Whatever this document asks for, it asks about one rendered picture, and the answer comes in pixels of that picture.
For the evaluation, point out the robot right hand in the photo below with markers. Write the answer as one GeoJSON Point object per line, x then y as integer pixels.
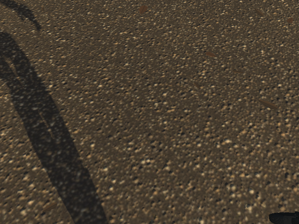
{"type": "Point", "coordinates": [284, 218]}

